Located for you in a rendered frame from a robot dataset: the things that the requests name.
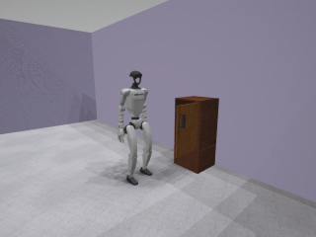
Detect handle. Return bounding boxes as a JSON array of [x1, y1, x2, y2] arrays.
[[180, 114, 186, 128]]

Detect cupboard door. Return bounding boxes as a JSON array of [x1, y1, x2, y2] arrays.
[[175, 103, 198, 158]]

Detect right robot upper arm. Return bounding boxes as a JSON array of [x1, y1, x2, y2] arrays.
[[118, 88, 130, 112]]

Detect left robot upper arm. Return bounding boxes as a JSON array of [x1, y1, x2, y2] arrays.
[[141, 88, 148, 109]]

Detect robot left forearm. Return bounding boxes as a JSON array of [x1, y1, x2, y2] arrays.
[[141, 108, 148, 122]]

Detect right robot hand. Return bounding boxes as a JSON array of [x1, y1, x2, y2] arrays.
[[118, 128, 125, 143]]

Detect humanoid robot head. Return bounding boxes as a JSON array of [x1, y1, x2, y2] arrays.
[[129, 70, 142, 90]]

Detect robot right forearm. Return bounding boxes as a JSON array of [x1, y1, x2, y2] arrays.
[[118, 106, 124, 128]]

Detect right robot shin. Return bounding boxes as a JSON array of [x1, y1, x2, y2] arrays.
[[127, 153, 137, 178]]

